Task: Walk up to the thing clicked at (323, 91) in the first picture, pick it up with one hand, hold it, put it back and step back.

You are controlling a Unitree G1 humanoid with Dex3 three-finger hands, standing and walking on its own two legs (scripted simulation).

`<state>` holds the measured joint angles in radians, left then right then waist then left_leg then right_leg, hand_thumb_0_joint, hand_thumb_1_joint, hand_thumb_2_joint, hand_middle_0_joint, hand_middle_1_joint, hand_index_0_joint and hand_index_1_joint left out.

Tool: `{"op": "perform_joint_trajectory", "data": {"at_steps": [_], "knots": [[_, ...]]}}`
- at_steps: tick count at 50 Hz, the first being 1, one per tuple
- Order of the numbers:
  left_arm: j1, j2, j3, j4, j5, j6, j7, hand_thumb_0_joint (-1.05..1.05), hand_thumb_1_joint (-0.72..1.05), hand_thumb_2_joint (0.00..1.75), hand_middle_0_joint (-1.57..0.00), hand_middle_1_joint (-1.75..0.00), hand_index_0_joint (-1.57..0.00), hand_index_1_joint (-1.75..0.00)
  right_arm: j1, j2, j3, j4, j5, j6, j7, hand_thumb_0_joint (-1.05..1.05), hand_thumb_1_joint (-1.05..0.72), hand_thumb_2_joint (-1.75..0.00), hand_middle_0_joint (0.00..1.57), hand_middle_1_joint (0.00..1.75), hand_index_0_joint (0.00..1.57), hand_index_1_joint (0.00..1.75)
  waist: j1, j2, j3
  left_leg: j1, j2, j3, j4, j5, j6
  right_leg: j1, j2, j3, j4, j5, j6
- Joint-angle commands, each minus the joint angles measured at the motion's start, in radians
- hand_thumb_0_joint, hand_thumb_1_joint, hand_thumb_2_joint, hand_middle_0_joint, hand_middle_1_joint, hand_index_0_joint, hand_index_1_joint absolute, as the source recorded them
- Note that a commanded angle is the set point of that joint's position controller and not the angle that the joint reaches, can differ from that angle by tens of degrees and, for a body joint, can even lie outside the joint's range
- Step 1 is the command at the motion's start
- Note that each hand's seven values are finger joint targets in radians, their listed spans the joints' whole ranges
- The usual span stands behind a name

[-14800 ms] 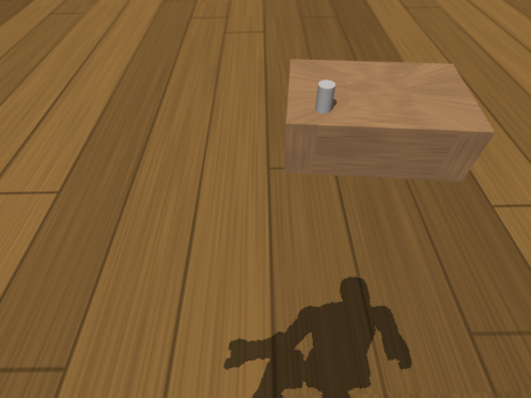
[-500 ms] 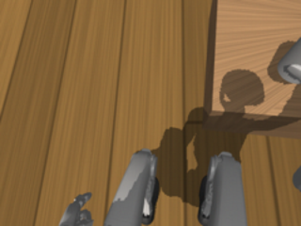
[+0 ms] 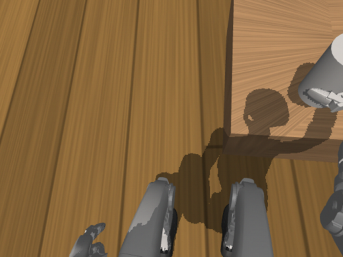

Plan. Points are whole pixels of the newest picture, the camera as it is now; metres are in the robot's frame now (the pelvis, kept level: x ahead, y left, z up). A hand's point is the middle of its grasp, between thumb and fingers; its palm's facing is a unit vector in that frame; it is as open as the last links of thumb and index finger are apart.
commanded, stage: lift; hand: right
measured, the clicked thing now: (335, 74) +0.48 -0.28 +0.02
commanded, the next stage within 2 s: hold in 1.50 s
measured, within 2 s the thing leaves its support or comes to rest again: neither
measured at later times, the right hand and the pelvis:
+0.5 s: hand out of the picture +0.42 -0.26 +0.13, palm faces +0.34 +0.94 -0.01, open 11.4 cm; pelvis +0.02 +0.00 +0.11, yaw -4 degrees
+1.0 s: hand out of the picture +0.39 -0.23 +0.20, palm faces +0.33 +0.94 -0.01, open 11.4 cm; pelvis +0.03 +0.00 +0.17, yaw -5 degrees
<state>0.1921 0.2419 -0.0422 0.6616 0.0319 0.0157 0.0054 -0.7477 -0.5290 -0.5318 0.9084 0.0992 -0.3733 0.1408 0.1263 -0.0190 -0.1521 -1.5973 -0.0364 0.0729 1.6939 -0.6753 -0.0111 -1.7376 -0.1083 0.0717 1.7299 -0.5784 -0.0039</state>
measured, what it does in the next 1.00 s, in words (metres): rises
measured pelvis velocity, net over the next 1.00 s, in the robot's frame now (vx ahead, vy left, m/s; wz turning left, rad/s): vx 0.03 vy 0.00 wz -0.08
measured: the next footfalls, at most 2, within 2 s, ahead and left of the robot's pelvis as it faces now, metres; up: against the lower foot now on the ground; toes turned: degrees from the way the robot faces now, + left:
none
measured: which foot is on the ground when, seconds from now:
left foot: down 0.00-1.00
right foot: down 0.00-1.00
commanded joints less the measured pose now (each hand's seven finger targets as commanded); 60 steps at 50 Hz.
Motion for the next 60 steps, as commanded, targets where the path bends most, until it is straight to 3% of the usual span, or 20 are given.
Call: {"op": "perform_joint_trajectory", "data": {"at_steps": [1,5,7,8,11,13,15,17,19,22,25,31,32,33,36,37,39,40,47,60], "knots": [[0.150,0.203,0.086,-0.049,0.000,-0.024,0.023,0.00,0.92,0.89,-0.21,-0.32,-0.22,-0.31,-0.419,-0.316,-0.039,-0.388,0.052,-0.115,-0.018,0.00,-0.09,-1.28,1.26,1.41,1.30,1.41,-0.033,-0.253,-0.734,0.241,-0.022,0.000,-0.266,0.279,0.051,0.753,0.031,0.028,-0.265,0.264,-0.016],[0.142,0.192,0.087,-0.046,-0.006,-0.034,0.033,0.00,0.92,0.89,-0.21,-0.32,-0.22,-0.31,-0.374,-0.269,-0.014,-0.402,0.056,-0.115,-0.038,0.00,-0.07,-1.28,1.25,1.41,1.29,1.41,-0.028,-0.221,-0.706,0.319,-0.022,-0.008,-0.330,0.281,0.048,0.775,0.038,0.013,-0.312,0.239,-0.018],[0.137,0.182,0.089,-0.044,-0.007,-0.042,0.036,0.00,0.92,0.89,-0.21,-0.32,-0.22,-0.31,-0.325,-0.198,0.025,-0.411,0.063,-0.112,-0.045,0.00,-0.05,-1.28,1.25,1.41,1.29,1.41,-0.026,-0.209,-0.679,0.343,-0.020,-0.009,-0.357,0.308,0.047,0.804,0.039,0.008,-0.339,0.266,-0.018],[0.146,0.184,0.091,-0.037,-0.005,-0.043,0.038,0.00,0.91,0.89,-0.21,-0.32,-0.22,-0.31,-0.327,-0.223,0.014,-0.442,0.060,-0.116,-0.053,0.00,-0.05,-1.29,1.26,1.42,1.30,1.42,-0.036,-0.223,-0.687,0.365,-0.021,-0.012,-0.374,0.316,0.049,0.827,0.040,0.003,-0.351,0.282,-0.018],[0.137,0.180,0.095,-0.038,-0.009,-0.051,0.043,0.00,0.91,0.89,-0.21,-0.32,-0.22,-0.31,-0.263,-0.189,0.033,-0.459,0.061,-0.114,-0.071,0.00,-0.03,-1.28,1.25,1.41,1.29,1.41,-0.046,-0.207,-0.654,0.422,-0.018,-0.012,-0.418,0.326,0.049,0.864,0.043,0.002,-0.405,0.290,-0.014],[0.134,0.178,0.101,-0.039,-0.012,-0.059,0.044,0.00,0.90,0.90,-0.21,-0.32,-0.21,-0.31,-0.226,-0.106,0.072,-0.464,0.068,-0.110,-0.080,0.00,-0.01,-1.28,1.24,1.41,1.28,1.41,-0.031,-0.176,-0.616,0.444,-0.016,-0.007,-0.442,0.336,0.048,0.894,0.042,0.012,-0.442,0.294,-0.012],[0.119,0.171,0.095,-0.038,-0.014,-0.063,0.047,0.00,0.89,0.91,-0.21,-0.31,-0.21,-0.31,-0.214,-0.132,0.078,-0.532,0.066,-0.112,-0.094,0.00,0.00,-1.28,1.23,1.41,1.28,1.41,-0.055,-0.213,-0.601,0.483,-0.014,-0.016,-0.483,0.331,0.050,0.931,0.045,-0.005,-0.477,0.292,-0.010],[0.123,0.166,0.103,-0.039,-0.016,-0.071,0.048,0.00,0.89,0.91,-0.21,-0.31,-0.21,-0.31,-0.163,-0.059,0.116,-0.536,0.066,-0.105,-0.103,0.00,0.00,-1.28,1.24,1.41,1.28,1.41,-0.040,-0.173,-0.581,0.532,-0.014,-0.012,-0.515,0.337,0.048,0.948,0.047,0.000,-0.518,0.281,-0.009],[0.116,0.158,0.100,-0.038,-0.017,-0.078,0.050,0.00,0.88,0.91,-0.21,-0.31,-0.20,-0.31,-0.137,-0.054,0.115,-0.545,0.068,-0.100,-0.125,0.00,0.02,-1.29,1.24,1.43,1.29,1.43,-0.052,-0.154,-0.541,0.591,-0.012,-0.022,-0.558,0.356,0.044,0.955,0.049,-0.015,-0.545,0.282,-0.013],[0.109,0.147,0.100,-0.035,-0.018,-0.089,0.053,0.00,0.88,0.92,-0.21,-0.31,-0.20,-0.31,-0.124,0.014,0.162,-0.569,0.067,-0.101,-0.142,0.00,0.03,-1.29,1.23,1.42,1.28,1.42,-0.033,-0.139,-0.493,0.637,-0.009,-0.024,-0.601,0.362,0.041,0.984,0.052,-0.020,-0.588,0.276,-0.011],[0.117,0.146,0.105,-0.032,-0.014,-0.094,0.052,0.00,0.87,0.92,-0.20,-0.30,-0.20,-0.31,-0.070,0.019,0.163,-0.550,0.055,-0.104,-0.155,0.00,0.05,-1.29,1.24,1.43,1.29,1.43,-0.047,-0.111,-0.468,0.700,-0.007,-0.026,-0.637,0.411,0.039,1.020,0.054,-0.025,-0.623,0.329,-0.012],[0.101,0.140,0.106,-0.036,-0.009,-0.103,0.053,0.00,0.88,0.92,-0.20,-0.30,-0.19,-0.31,-0.061,0.071,0.191,-0.564,0.053,-0.125,-0.164,0.00,0.03,-1.31,1.26,1.45,1.31,1.45,-0.045,-0.112,-0.393,0.746,-0.006,-0.024,-0.715,0.356,0.040,1.089,0.057,-0.027,-0.726,0.272,-0.002],[0.089,0.135,0.101,-0.047,-0.010,-0.104,0.054,0.00,0.87,0.92,-0.20,-0.30,-0.19,-0.31,-0.003,0.074,0.191,-0.554,0.053,-0.123,-0.167,0.00,0.04,-1.31,1.25,1.45,1.31,1.45,-0.067,-0.105,-0.384,0.781,-0.004,-0.027,-0.730,0.358,0.040,1.093,0.059,-0.033,-0.742,0.275,-0.002],[0.096,0.141,0.107,-0.044,-0.009,-0.104,0.055,0.00,0.87,0.91,-0.20,-0.30,-0.19,-0.31,-0.031,0.079,0.200,-0.559,0.050,-0.126,-0.166,0.00,0.05,-1.31,1.25,1.45,1.30,1.45,-0.047,-0.093,-0.372,0.778,-0.006,-0.026,-0.739,0.358,0.038,1.106,0.059,-0.030,-0.751,0.270,-0.004],[0.097,0.134,0.101,-0.046,-0.007,-0.105,0.053,0.00,0.88,0.91,-0.20,-0.30,-0.19,-0.31,-0.011,0.089,0.201,-0.597,0.055,-0.137,-0.169,0.00,0.08,-1.30,1.24,1.45,1.29,1.45,-0.067,-0.118,-0.412,0.809,-0.004,-0.025,-0.752,0.405,0.038,1.192,0.056,-0.029,-0.776,0.344,0.004],[0.096,0.131,0.101,-0.051,-0.008,-0.105,0.053,0.00,0.88,0.91,-0.20,-0.30,-0.19,-0.31,0.025,0.119,0.230,-0.579,0.053,-0.135,-0.168,0.00,0.08,-1.30,1.24,1.44,1.29,1.45,-0.059,-0.102,-0.396,0.819,-0.005,-0.026,-0.759,0.423,0.037,1.189,0.057,-0.032,-0.780,0.361,0.002],[0.109,0.138,0.110,-0.036,-0.005,-0.104,0.053,0.00,0.88,0.91,-0.19,-0.30,-0.19,-0.31,0.060,0.146,0.235,-0.548,0.058,-0.135,-0.168,0.00,0.08,-1.31,1.25,1.46,1.31,1.46,-0.052,-0.078,-0.367,0.850,-0.005,-0.027,-0.779,0.445,0.033,1.187,0.060,-0.035,-0.790,0.377,-0.002],[0.107,0.124,0.101,-0.045,-0.006,-0.104,0.055,0.00,0.88,0.91,-0.20,-0.30,-0.19,-0.31,0.002,0.097,0.202,-0.636,0.060,-0.146,-0.175,0.00,0.09,-1.31,1.25,1.46,1.30,1.46,-0.063,-0.087,-0.385,0.880,-0.003,-0.032,-0.791,0.461,0.032,1.198,0.062,-0.041,-0.798,0.387,-0.003],[0.083,0.114,0.095,-0.063,-0.008,-0.098,0.057,0.00,0.89,0.90,-0.20,-0.31,-0.20,-0.31,0.062,0.158,0.260,-0.628,0.054,-0.155,-0.189,0.00,0.11,-1.30,1.24,1.45,1.29,1.45,-0.068,-0.081,-0.324,0.929,0.002,-0.039,-0.847,0.427,0.031,1.224,0.065,-0.053,-0.859,0.337,0.000],[0.080,0.101,0.092,-0.065,-0.012,-0.089,0.066,0.00,0.89,0.90,-0.19,-0.31,-0.19,-0.31,0.139,0.195,0.269,-0.642,0.055,-0.147,-0.216,0.00,0.14,-1.30,1.23,1.45,1.29,1.45,-0.073,-0.009,-0.285,1.030,0.011,-0.051,-0.914,0.509,0.019,1.278,0.069,-0.070,-0.902,0.397,-0.011]]}}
